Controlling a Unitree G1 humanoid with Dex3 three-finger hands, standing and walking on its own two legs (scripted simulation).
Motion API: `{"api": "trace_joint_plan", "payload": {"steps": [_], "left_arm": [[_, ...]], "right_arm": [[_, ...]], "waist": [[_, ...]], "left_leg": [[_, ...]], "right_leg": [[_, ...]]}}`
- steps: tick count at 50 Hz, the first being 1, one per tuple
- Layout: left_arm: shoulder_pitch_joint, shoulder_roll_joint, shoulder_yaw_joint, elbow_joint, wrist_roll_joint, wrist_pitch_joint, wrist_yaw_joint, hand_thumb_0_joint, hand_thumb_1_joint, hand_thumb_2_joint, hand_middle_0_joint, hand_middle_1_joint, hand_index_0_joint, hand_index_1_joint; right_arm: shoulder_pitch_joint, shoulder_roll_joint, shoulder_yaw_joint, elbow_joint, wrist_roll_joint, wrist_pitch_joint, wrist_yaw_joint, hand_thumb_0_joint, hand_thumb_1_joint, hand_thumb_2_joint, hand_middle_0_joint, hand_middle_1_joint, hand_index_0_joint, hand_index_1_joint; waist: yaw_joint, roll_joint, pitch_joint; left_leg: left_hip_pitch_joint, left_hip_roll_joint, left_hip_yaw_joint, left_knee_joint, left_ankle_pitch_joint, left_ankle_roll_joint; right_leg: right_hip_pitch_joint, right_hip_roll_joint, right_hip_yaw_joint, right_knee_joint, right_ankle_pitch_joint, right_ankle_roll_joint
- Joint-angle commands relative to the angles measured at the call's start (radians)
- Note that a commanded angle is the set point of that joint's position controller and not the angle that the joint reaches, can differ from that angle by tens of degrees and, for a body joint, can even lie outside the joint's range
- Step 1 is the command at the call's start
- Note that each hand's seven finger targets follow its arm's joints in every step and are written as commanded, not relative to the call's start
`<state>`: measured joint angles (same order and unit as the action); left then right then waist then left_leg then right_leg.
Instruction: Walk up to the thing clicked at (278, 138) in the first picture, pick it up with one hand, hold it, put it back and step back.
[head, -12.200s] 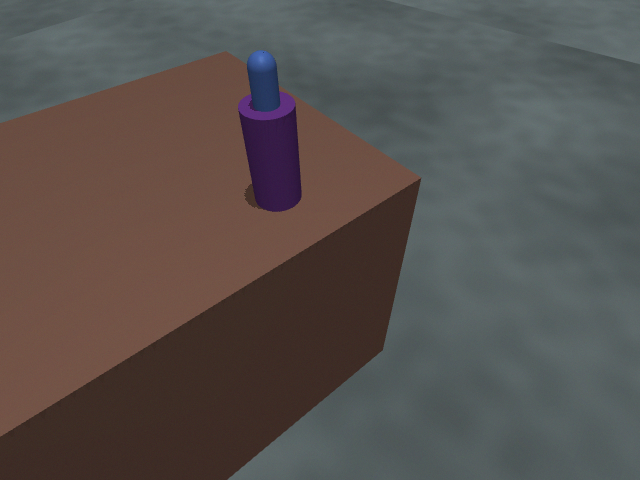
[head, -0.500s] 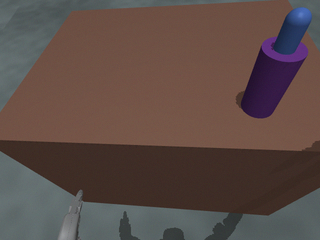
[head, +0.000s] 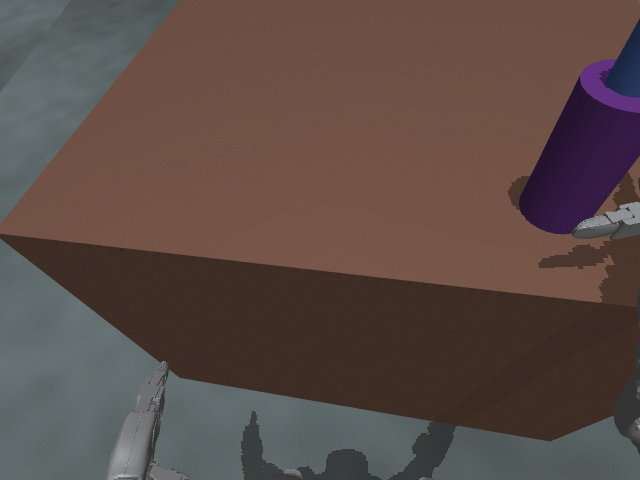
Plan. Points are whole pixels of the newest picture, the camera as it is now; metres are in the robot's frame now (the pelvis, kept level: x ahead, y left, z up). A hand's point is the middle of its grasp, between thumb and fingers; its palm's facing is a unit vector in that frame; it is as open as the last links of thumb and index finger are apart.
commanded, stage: close in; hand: right
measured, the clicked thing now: (602, 128) +0.49 -0.24 +0.16
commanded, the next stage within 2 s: rest palm in 0.04 s
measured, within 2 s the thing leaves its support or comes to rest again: leaves its support in 1.62 s
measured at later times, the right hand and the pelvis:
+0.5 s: hand (590, 178) +0.47 -0.25 +0.11, palm faces +0.28 +0.96 +0.01, open 16.7 cm; pelvis +0.00 +0.01 +0.00, yaw -1 degrees
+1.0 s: hand (593, 170) +0.48 -0.25 +0.11, palm faces +0.26 +0.96 +0.02, open 12.0 cm; pelvis +0.01 +0.00 +0.00, yaw +0 degrees
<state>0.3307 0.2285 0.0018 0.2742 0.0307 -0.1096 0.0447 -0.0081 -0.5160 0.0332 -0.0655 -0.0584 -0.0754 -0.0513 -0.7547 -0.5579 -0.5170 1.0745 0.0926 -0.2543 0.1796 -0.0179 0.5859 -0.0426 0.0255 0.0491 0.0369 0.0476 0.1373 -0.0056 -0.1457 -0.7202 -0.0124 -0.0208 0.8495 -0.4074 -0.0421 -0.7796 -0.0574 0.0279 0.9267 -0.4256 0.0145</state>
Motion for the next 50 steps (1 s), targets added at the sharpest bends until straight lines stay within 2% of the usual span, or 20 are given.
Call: {"api": "trace_joint_plan", "payload": {"steps": [1,3,4,8,10,12,15,20,25,27,30,32,35,40,42,44,45,46,47,50], "left_arm": [[0.059,0.131,0.072,-0.155,-0.012,-0.042,-0.006,0.0,-0.529,0.03,-0.054,-0.06,-0.063,-0.051],[0.037,0.176,0.125,-0.193,-0.012,-0.042,-0.006,0.0,-0.534,0.032,-0.054,-0.058,-0.061,-0.051],[0.067,0.189,0.135,-0.182,-0.011,-0.039,-0.005,0.0,-0.533,0.034,-0.051,-0.057,-0.058,-0.05],[0.025,0.152,0.108,-0.208,-0.016,-0.036,-0.015,0.0,-0.609,0.085,-0.054,-0.045,-0.036,-0.065],[0.009,0.181,0.136,-0.223,-0.02,-0.032,-0.013,0.0,-0.611,0.089,-0.052,-0.041,-0.032,-0.064],[0.011,0.147,0.097,-0.232,-0.02,-0.026,-0.019,0.0,-0.611,0.095,-0.051,-0.04,-0.028,-0.064],[0.057,0.133,0.081,-0.193,-0.026,-0.01,-0.024,0.0,-0.611,0.092,-0.05,-0.039,-0.029,-0.062],[0.036,0.113,0.068,-0.211,-0.023,-0.002,-0.034,0.0,-0.563,0.057,-0.047,-0.05,-0.044,-0.053],[0.018,0.201,0.157,-0.265,-0.021,-0.007,-0.02,0.0,-0.556,0.052,-0.046,-0.049,-0.046,-0.049],[0.039,0.175,0.138,-0.244,-0.022,-0.011,-0.02,0.0,-0.551,0.052,-0.044,-0.049,-0.045,-0.048],[0.054,0.149,0.111,-0.261,-0.023,-0.015,-0.023,0.0,-0.559,0.057,-0.043,-0.047,-0.042,-0.048],[0.065,0.127,0.085,-0.218,-0.023,-0.011,-0.027,0.0,-0.547,0.051,-0.042,-0.049,-0.045,-0.046],[0.012,0.152,0.103,-0.203,-0.021,-0.015,-0.026,0.0,-0.551,0.056,-0.041,-0.049,-0.042,-0.048],[0.036,0.148,0.101,-0.172,-0.018,-0.011,-0.028,0.0,-0.542,0.048,-0.043,-0.051,-0.048,-0.045],[0.014,0.17,0.122,-0.243,-0.02,-0.011,-0.031,0.0,-0.542,0.048,-0.042,-0.05,-0.047,-0.045],[0.051,0.18,0.136,-0.241,-0.023,-0.006,-0.03,0.0,-0.544,0.047,-0.043,-0.05,-0.047,-0.045],[0.09,0.147,0.106,-0.201,-0.025,0.001,-0.036,0.0,-0.542,0.045,-0.044,-0.05,-0.048,-0.045],[0.038,0.168,0.129,-0.26,-0.032,-0.004,-0.034,0.0,-0.532,0.039,-0.044,-0.052,-0.051,-0.044],[0.052,0.183,0.149,-0.227,-0.032,-0.001,-0.03,0.0,-0.535,0.039,-0.044,-0.051,-0.05,-0.043],[0.052,0.181,0.154,-0.208,-0.03,0.002,-0.033,0.0,-0.529,0.035,-0.043,-0.05,-0.051,-0.041]], "right_arm": [[-0.372,-0.214,0.015,-0.171,0.019,-0.051,-0.01,0.0,0.573,-0.048,0.026,0.049,0.031,0.049],[-0.46,-0.28,-0.011,-0.31,0.015,-0.063,-0.022,0.0,0.552,-0.054,0.026,0.05,0.03,0.05],[-0.463,-0.262,0.0,-0.311,0.014,-0.058,-0.023,0.0,0.576,-0.05,0.024,0.051,0.029,0.051],[-0.491,-0.194,0.036,-0.325,0.012,-0.051,-0.05,0.0,0.517,-0.093,0.018,0.059,0.025,0.059],[-0.466,-0.2,0.033,-0.34,0.01,-0.042,-0.063,0.0,0.52,-0.076,0.029,0.052,0.033,0.052],[-0.533,-0.193,0.047,-0.402,0.006,-0.043,-0.073,0.0,0.517,-0.056,0.048,0.044,0.05,0.045],[-0.449,-0.186,0.042,-0.324,-0.002,-0.022,-0.09,0.0,0.519,-0.033,0.064,0.036,0.064,0.036],[-0.415,-0.165,0.035,-0.255,-0.004,-0.018,-0.099,0.0,0.558,-0.036,0.388,0.196,0.385,0.197],[-0.514,-0.245,0.007,-0.281,-0.017,-0.047,-0.099,0.0,0.551,-0.144,0.547,0.346,0.552,0.347],[-0.5,-0.21,0.026,-0.217,-0.019,-0.046,-0.094,0.0,0.54,-0.184,0.626,0.409,0.634,0.41],[-0.545,-0.242,0.02,-0.31,-0.02,-0.055,-0.086,0.0,0.501,-0.22,0.693,0.46,0.699,0.461],[-0.55,-0.237,0.035,-0.302,-0.02,-0.043,-0.079,0.0,0.457,-0.239,0.735,0.489,0.738,0.491],[-0.55,-0.198,0.048,-0.231,-0.014,-0.024,-0.079,0.0,0.401,-0.268,0.797,0.53,0.797,0.531],[-0.442,-0.183,0.041,-0.169,-0.015,-0.023,-0.088,0.0,0.302,-0.426,0.908,0.68,0.916,0.681],[-0.474,-0.202,0.035,-0.29,-0.01,-0.034,-0.084,0.0,0.254,-0.5,0.934,0.739,0.944,0.74],[-0.389,-0.143,0.062,-0.251,-0.003,-0.019,-0.075,0.0,0.174,-0.588,1.006,0.826,1.016,0.828],[-0.366,-0.11,0.071,-0.226,0.002,-0.014,-0.071,0.0,0.122,-0.641,1.045,0.876,1.056,0.877],[-0.396,-0.126,0.066,-0.254,0.007,-0.018,-0.074,0.0,0.053,-0.721,1.086,0.953,1.099,0.955],[-0.419,-0.227,0.003,-0.313,0.001,-0.025,-0.089,0.0,0.024,-0.779,1.117,0.997,1.133,0.998],[-0.336,-0.129,0.033,-0.218,0.011,-0.014,-0.089,0.0,-0.068,-0.866,1.173,1.074,1.187,1.075]], "waist": [[0.019,-0.076,-0.288],[0.006,-0.139,-0.394],[0.012,-0.138,-0.397],[-0.002,-0.142,-0.401],[-0.01,-0.138,-0.455],[-0.02,-0.186,-0.498],[-0.034,-0.136,-0.402],[-0.018,-0.105,-0.338],[0.023,-0.048,-0.362],[0.03,-0.057,-0.325],[0.005,-0.11,-0.439],[-0.007,-0.17,-0.429],[0.011,-0.165,-0.392],[-0.015,-0.121,-0.375],[-0.019,-0.146,-0.487],[-0.005,-0.103,-0.442],[-0.005,-0.085,-0.39],[0.001,-0.069,-0.381],[-0.018,-0.087,-0.409],[-0.001,-0.053,-0.29]], "left_leg": [[0.08,-0.023,0.055,-0.066,0.296,0.039],[0.102,-0.015,0.042,-0.059,0.314,0.04],[0.081,-0.019,0.049,-0.056,0.309,0.042],[0.1,-0.014,0.042,-0.054,0.316,0.04],[0.124,-0.015,0.045,-0.049,0.347,0.04],[0.133,-0.018,0.048,-0.045,0.37,0.045],[0.15,-0.018,0.05,-0.065,0.345,0.043],[0.14,-0.018,0.045,-0.077,0.303,0.041],[0.149,-0.011,0.03,-0.077,0.325,0.029],[0.106,-0.014,0.034,-0.078,0.281,0.034],[0.145,-0.012,0.025,-0.074,0.31,0.031],[0.133,-0.012,0.027,-0.066,0.324,0.038],[0.096,-0.017,0.041,-0.064,0.297,0.043],[0.117,-0.02,0.044,-0.063,0.33,0.041],[0.167,-0.022,0.049,-0.055,0.372,0.044],[0.165,-0.025,0.058,-0.061,0.384,0.041],[0.151,-0.026,0.06,-0.062,0.385,0.039],[0.15,-0.024,0.059,-0.068,0.367,0.038],[0.171,-0.02,0.053,-0.069,0.384,0.034],[0.116,-0.02,0.054,-0.072,0.322,0.039]], "right_leg": [[0.271,0.023,-0.009,-0.104,0.318,-0.021],[0.322,0.026,-0.015,-0.091,0.336,-0.02],[0.345,0.022,-0.01,-0.092,0.342,-0.019],[0.331,0.029,-0.017,-0.081,0.335,-0.02],[0.355,0.027,-0.013,-0.077,0.374,-0.02],[0.402,0.027,-0.011,-0.079,0.44,-0.01],[0.331,0.031,-0.017,-0.105,0.384,-0.013],[0.291,0.03,-0.023,-0.119,0.322,-0.018],[0.269,0.033,-0.025,-0.09,0.295,-0.036],[0.262,0.031,-0.021,-0.092,0.258,-0.034],[0.319,0.035,-0.027,-0.085,0.29,-0.03],[0.337,0.037,-0.028,-0.088,0.32,-0.022],[0.318,0.03,-0.015,-0.105,0.312,-0.014],[0.289,0.029,-0.021,-0.095,0.357,-0.015],[0.355,0.027,-0.016,-0.1,0.424,-0.01],[0.363,0.027,-0.017,-0.108,0.44,-0.01],[0.344,0.027,-0.017,-0.112,0.438,-0.012],[0.334,0.027,-0.015,-0.118,0.411,-0.015],[0.343,0.028,-0.021,-0.113,0.412,-0.018],[0.286,0.026,-0.018,-0.125,0.351,-0.02]]}}
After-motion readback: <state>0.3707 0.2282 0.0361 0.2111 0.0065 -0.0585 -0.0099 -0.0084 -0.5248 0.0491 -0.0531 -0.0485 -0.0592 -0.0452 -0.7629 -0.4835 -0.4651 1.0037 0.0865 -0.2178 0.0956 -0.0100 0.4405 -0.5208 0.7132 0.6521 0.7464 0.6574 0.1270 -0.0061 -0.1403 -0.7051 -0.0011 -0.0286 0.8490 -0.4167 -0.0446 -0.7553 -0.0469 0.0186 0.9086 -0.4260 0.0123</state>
